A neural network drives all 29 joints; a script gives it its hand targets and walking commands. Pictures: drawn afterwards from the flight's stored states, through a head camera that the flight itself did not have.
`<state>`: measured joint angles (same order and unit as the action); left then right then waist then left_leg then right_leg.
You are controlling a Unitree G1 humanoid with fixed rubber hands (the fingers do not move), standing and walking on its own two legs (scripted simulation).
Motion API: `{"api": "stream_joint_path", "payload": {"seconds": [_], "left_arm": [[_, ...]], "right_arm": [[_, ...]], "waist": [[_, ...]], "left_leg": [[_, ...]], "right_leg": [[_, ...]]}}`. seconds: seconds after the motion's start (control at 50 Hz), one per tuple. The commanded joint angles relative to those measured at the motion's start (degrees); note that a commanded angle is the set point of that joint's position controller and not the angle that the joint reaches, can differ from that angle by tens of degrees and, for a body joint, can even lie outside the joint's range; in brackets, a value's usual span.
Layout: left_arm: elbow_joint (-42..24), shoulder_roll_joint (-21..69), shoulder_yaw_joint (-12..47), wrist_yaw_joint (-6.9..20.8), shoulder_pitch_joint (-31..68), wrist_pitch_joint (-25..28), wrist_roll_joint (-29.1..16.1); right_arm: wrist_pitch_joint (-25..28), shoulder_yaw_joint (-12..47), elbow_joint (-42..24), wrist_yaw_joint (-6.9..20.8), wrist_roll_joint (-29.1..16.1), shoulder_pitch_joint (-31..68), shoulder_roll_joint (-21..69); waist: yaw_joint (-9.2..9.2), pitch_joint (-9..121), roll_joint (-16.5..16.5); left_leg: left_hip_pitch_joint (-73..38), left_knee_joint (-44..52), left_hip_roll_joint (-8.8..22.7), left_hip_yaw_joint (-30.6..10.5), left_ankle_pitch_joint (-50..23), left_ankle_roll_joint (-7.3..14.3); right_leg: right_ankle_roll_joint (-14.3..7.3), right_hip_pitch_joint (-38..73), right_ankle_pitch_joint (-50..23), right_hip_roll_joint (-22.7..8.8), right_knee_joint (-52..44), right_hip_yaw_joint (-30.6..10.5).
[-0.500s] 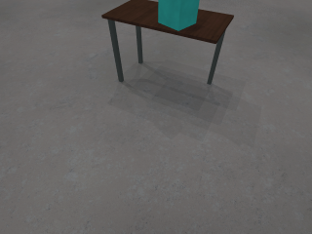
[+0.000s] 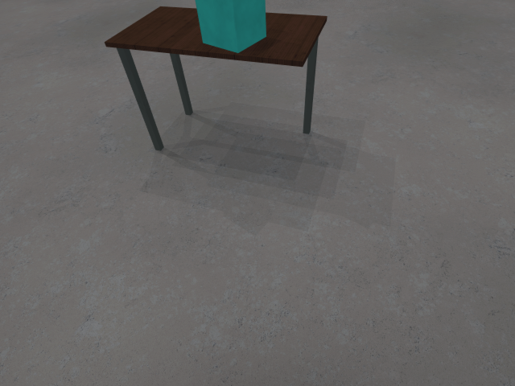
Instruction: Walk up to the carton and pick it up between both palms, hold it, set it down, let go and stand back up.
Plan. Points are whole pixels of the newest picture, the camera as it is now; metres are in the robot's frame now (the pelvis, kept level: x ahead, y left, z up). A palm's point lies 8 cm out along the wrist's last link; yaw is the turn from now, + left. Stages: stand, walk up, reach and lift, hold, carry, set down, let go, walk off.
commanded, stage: walk up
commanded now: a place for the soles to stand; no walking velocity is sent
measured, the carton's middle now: (231, 9) +1.52 +0.14 +0.04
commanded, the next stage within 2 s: none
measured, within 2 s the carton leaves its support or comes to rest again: neither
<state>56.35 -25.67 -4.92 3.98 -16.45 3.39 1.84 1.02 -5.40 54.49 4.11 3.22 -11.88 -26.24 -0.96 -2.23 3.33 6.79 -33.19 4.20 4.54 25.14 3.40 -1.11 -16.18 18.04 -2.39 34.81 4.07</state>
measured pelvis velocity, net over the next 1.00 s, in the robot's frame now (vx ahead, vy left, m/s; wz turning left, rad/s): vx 0.43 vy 0.05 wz -0.17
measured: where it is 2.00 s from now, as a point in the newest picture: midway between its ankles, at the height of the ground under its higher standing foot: (223, 256)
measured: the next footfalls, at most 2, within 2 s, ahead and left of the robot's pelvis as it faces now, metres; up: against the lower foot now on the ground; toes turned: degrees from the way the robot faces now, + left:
left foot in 0.44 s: +0.36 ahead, +0.16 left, +0.00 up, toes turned -2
right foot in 0.78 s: +0.47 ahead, -0.09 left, +0.00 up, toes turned -15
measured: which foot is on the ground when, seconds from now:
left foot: down 0.00-0.00, up 0.02-0.42, down 0.44-0.80, up 0.82-1.00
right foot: down 0.00-0.46, up 0.48-0.76, down 0.78-1.00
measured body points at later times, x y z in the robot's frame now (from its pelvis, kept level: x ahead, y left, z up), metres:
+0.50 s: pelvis +0.21 +0.05 -0.01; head +0.23 +0.04 +0.44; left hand +0.27 +0.38 -0.11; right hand +0.33 -0.29 -0.10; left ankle +0.32 +0.16 -0.73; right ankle +0.07 -0.10 -0.68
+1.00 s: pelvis +0.43 +0.05 +0.01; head +0.43 +0.01 +0.45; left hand +0.55 +0.38 -0.06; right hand +0.46 -0.28 -0.12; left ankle +0.50 +0.21 -0.67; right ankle +0.43 -0.08 -0.73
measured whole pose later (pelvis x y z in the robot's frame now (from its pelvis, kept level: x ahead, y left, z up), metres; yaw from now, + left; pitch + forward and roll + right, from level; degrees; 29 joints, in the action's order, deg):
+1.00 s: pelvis +0.43 +0.05 +0.01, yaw -10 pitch -2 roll +0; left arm 46.2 -24.6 -3.4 -0.2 -20.7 6.6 0.3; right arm -0.8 -4.5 46.5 6.0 1.6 -16.0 -26.4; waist 0.0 -2.6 5.3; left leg 28.4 -56.0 5.2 -0.7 19.3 0.0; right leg -0.7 -13.5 14.7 -3.1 30.4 4.1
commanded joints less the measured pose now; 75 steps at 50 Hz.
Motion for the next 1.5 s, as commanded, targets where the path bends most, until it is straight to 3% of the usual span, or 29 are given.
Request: {"api": "stream_joint_path", "payload": {"seconds": [0.0,0.02,0.04,0.08,0.14,0.36,0.4,0.42,0.44,0.46,0.5,0.58,0.7,0.76,0.78,0.8,0.84,0.92,1.06,1.08,1.14,1.18,1.2,1.24,1.3,1.38,1.44,1.46,1.48], "left_arm": [[0.18,-18.75,-5.93,-2.17,-20.0,2.36,0.72],[-3.7,-19.61,-5.07,-3.04,-12.81,2.67,-0.62],[-5.21,-17.14,-4.23,-3.28,-6.96,3.21,-1.7],[-6.78,-13.59,-2.91,-4.04,-4.29,3.4,-1.95],[-8.08,-13.54,-3.15,-3.58,-5.36,3.47,-1.32],[-10.1,-15.67,-2.69,-4.44,-7.75,2.83,-1.49],[-10.88,-15.62,-2.92,-4.53,-2.83,2.58,-1.58],[-11.4,-12.25,-1.26,-4.3,-6.16,2.18,-2.41],[-13.3,-6.06,0.57,-4.68,-10.41,2.26,-3.11],[-11.96,-10.24,0.7,-5.0,-10.29,2.37,-3.13],[-9.43,-13.33,-1.34,-4.37,-8.04,2.4,-2.73],[-6.14,-10.6,-1.81,-2.59,-9.02,1.7,-1.55],[-9.72,-10.58,-2.68,-2.0,-1.96,2.29,-1.44],[-7.58,-12.36,-4.14,-3.11,-8.99,2.97,-1.18],[-7.26,-14.71,-5.21,-3.93,-14.26,3.48,-0.91],[-9.54,-20.36,-6.03,-4.53,-16.05,4.12,-0.46],[-10.68,-18.52,-5.05,-5.27,-11.96,3.83,-2.7],[-12.63,-15.55,-3.58,-5.44,-7.05,3.88,-1.92],[-13.21,-18.97,-4.12,-5.68,-5.17,4.81,-0.9],[-12.68,-18.32,-3.62,-5.59,-5.84,4.42,-1.31],[-12.34,-18.66,-3.46,-5.84,-3.26,3.65,-1.41],[-12.16,-12.57,-1.12,-6.01,-6.82,2.64,-0.87],[-13.71,-7.66,0.79,-5.88,-6.88,2.67,-1.75],[-10.59,-12.74,-0.29,-6.57,-5.59,2.29,-2.5],[-6.34,-13.07,-1.23,-5.44,-8.64,2.9,-1.97],[-7.47,-10.96,-1.49,-4.59,-7.81,2.73,-1.81],[-5.66,-11.48,-2.4,-5.56,-14.83,3.79,-0.72],[-5.76,-14.17,-3.92,-6.14,-16.77,4.28,-0.63],[-8.17,-19.79,-5.07,-6.72,-17.73,4.76,0.06]], "right_arm": [[0.96,0.46,-9.84,0.43,-1.03,13.71,-3.31],[0.57,-0.26,-9.38,-0.29,-1.64,12.44,-9.23],[0.78,-1.07,-7.67,-0.35,-1.46,8.32,-11.27],[1.31,-1.24,-6.42,0.22,-1.65,6.49,-11.92],[0.51,-1.45,-6.06,1.95,-2.08,3.53,-10.68],[0.1,-2.17,-12.91,2.78,-2.28,10.1,-7.48],[0.08,-3.83,-10.32,2.0,-2.03,0.65,-9.12],[0.55,-4.59,-7.72,1.49,-0.75,-7.33,-11.25],[1.46,-6.23,-8.57,0.62,-0.01,-11.14,-17.02],[2.0,-6.28,-10.85,-0.09,-2.8,-7.86,-20.08],[1.75,-4.45,-12.91,-0.32,-2.84,0.16,-13.44],[2.68,-2.7,-13.66,0.0,-1.96,1.18,-10.84],[1.86,-2.64,-15.29,1.0,-1.12,0.2,-12.42],[1.31,-1.73,-15.55,1.34,-1.38,-0.79,-9.77],[1.64,-0.81,-16.85,1.19,-1.7,1.35,-7.59],[1.5,-0.06,-17.85,0.88,-1.46,-2.38,-5.82],[0.88,-1.28,-14.84,-0.09,-1.69,-2.32,-11.63],[0.25,-1.63,-12.32,1.28,-1.75,-5.57,-9.0],[-0.57,-2.39,-14.71,2.7,-2.57,1.96,-8.54],[-0.47,-2.74,-13.74,2.67,-1.43,3.92,-9.0],[-0.15,-3.59,-12.57,2.76,-2.07,0.54,-8.61],[0.31,-5.61,-9.36,1.48,-1.09,-11.74,-13.18],[0.74,-6.89,-10.03,0.8,-1.52,-13.34,-19.47],[0.85,-6.0,-12.6,0.3,-2.56,-4.66,-16.71],[0.68,-3.3,-13.73,-0.24,-1.94,-0.35,-11.55],[0.8,-2.83,-14.81,0.33,-0.94,-2.57,-11.59],[-0.08,-1.93,-18.49,0.95,-1.46,1.96,-10.22],[-0.26,-0.96,-18.16,1.07,-1.83,0.61,-7.21],[0.23,-0.87,-20.47,0.91,-1.54,0.94,-5.1]], "waist": [[11.8,1.93,-23.7],[6.32,0.4,-7.37],[2.4,-3.53,-2.49],[1.15,-4.79,-5.83],[1.3,-0.96,-9.48],[1.71,-2.46,-7.64],[-4.74,0.12,-8.61],[-6.27,7.62,-1.48],[-6.64,10.51,15.21],[-5.96,11.75,11.74],[-1.04,1.6,1.48],[0.32,-0.42,4.91],[-1.09,-2.12,3.16],[3.44,5.16,-1.38],[7.39,3.77,-10.71],[7.08,8.27,-19.97],[4.18,2.52,-3.79],[1.24,3.66,-8.34],[1.4,-1.95,-12.6],[2.63,-2.11,-7.72],[-0.7,1.26,-10.16],[-6.02,6.58,3.23],[-7.54,6.14,19.54],[-3.11,2.95,9.16],[-0.06,-3.65,8.33],[-1.51,0.36,6.84],[3.7,1.62,-0.34],[5.83,1.12,-6.28],[5.77,2.31,-15.45]], "left_leg": [[39.09,-26.9,-6.75,-3.42,10.79,-0.58],[40.54,-33.11,-4.43,-12.75,4.89,-1.13],[38.88,-32.23,-0.91,-12.71,0.04,-1.06],[34.22,-25.79,2.29,-10.01,-7.2,-2.08],[26.58,-19.14,1.45,-6.36,-11.15,-4.97],[14.85,-0.69,-0.83,-3.42,-14.96,-1.96],[1.49,2.59,-3.5,-0.36,-13.5,-0.33],[-11.66,4.66,-4.86,-0.68,-11.22,1.29],[-20.45,9.97,12.29,-26.73,-2.93,6.99],[-13.04,19.67,18.46,-38.62,0.24,9.31],[0.83,19.72,14.83,-27.84,8.08,11.39],[10.16,19.44,8.51,-12.38,-0.17,9.15],[9.32,18.88,8.96,-9.64,2.71,9.03],[15.32,4.41,5.73,-5.65,-0.21,5.77],[24.27,-11.4,0.13,-0.02,-7.91,2.21],[36.52,-26.33,-6.26,-1.41,7.23,-0.88],[35.76,-34.57,-1.15,-11.31,2.24,-1.54],[27.64,-25.34,1.73,-6.76,-6.19,-3.2],[21.76,-11.47,5.1,-6.2,-11.9,-3.91],[19.26,-9.14,2.47,-2.48,-11.71,-3.52],[8.09,-3.49,-0.4,1.31,-11.41,-1.75],[-8.71,7.12,0.12,-6.45,-2.15,-0.02],[-12.61,18.03,15.93,-31.88,7.13,5.5],[-1.35,17.54,18.14,-30.68,8.36,11.96],[12.64,16.05,10.3,-16.27,-0.39,9.05],[11.18,15.15,10.38,-11.79,-2.49,11.29],[22.35,5.55,8.63,-11.0,3.81,7.73],[29.32,-4.25,4.65,-8.28,4.57,4.55],[36.68,-23.54,-2.81,-1.78,5.16,-0.81]], "right_leg": [[-7.32,27.75,24.02,-16.95,-23.09,-37.26],[-9.81,22.35,25.77,-21.89,-28.1,-47.06],[-11.48,19.23,20.42,-21.08,-25.39,-40.8],[-8.84,15.41,1.23,-13.63,-23.47,-23.73],[-9.62,11.21,-5.01,-9.34,-22.04,-12.87],[-8.22,9.99,-18.79,-11.63,-17.58,-9.42],[-7.87,6.3,-29.78,-9.49,-3.34,-5.65],[-5.5,0.41,-23.36,-4.77,12.49,-2.86],[-2.14,-15.98,-1.5,2.14,31.57,-2.01],[-2.65,-17.47,10.94,5.0,38.07,-9.59],[-2.3,-17.57,5.1,-1.79,37.41,-8.78],[-0.36,-8.72,4.78,-2.91,20.49,-4.55],[-0.69,-5.22,-2.87,-0.76,0.23,1.31],[-1.77,14.72,-6.36,1.05,-5.49,0.17],[-6.09,19.69,4.31,-7.42,-13.34,-11.77],[-13.54,26.81,12.28,-22.72,-19.02,-40.43],[-15.78,19.07,6.49,-22.87,-17.61,-35.74],[-11.16,9.55,-15.51,-13.41,-14.58,-12.47],[-10.24,0.6,-10.74,-12.77,-15.87,-9.23],[-10.04,-0.46,-9.06,-11.62,-14.66,-8.99],[-8.91,-4.66,-9.97,-11.77,-7.35,-5.84],[-5.71,-11.36,-5.96,-4.66,17.12,-2.01],[-1.93,-27.44,14.87,4.92,30.61,-0.3],[-2.42,-24.8,10.96,-0.16,38.06,-7.93],[-1.07,-14.32,6.49,-3.03,22.8,-3.45],[-0.47,-5.82,4.94,-0.85,7.79,0.9],[-2.55,11.26,-5.76,0.4,-1.71,0.47],[-4.16,16.99,5.39,-4.31,-7.34,-9.13],[-11.21,19.77,15.29,-20.28,-17.49,-36.67]]}}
